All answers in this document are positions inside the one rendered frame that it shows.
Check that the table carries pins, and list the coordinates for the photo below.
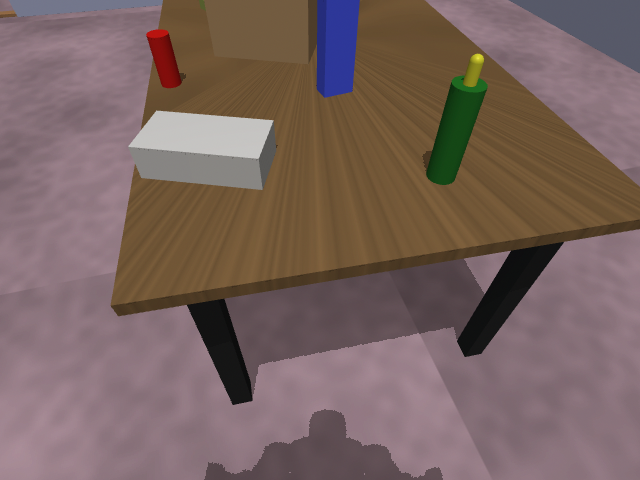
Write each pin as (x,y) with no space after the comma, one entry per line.
(347,193)

